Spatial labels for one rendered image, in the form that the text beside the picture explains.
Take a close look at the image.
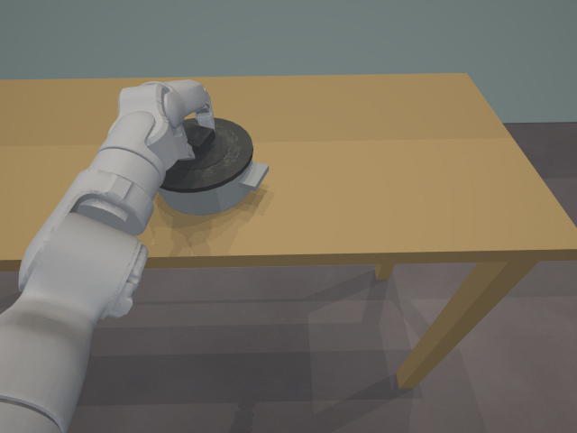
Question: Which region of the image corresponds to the left robot upper arm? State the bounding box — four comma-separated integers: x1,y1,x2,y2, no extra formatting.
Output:
0,211,149,433

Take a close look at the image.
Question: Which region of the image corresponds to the left robot hand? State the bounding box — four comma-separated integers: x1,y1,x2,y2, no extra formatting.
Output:
163,79,215,161

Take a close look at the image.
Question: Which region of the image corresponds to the knob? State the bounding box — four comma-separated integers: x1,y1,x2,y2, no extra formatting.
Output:
184,124,215,156

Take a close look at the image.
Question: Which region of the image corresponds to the left robot forearm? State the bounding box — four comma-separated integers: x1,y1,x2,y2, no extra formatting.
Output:
18,81,186,292

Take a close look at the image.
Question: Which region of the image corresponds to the table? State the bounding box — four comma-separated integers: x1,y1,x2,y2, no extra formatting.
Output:
0,73,577,389

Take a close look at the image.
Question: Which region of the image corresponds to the pot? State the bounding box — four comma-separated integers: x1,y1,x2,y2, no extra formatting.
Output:
158,160,269,216

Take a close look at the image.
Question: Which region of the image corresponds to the lid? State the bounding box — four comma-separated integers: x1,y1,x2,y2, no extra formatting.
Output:
160,118,253,193

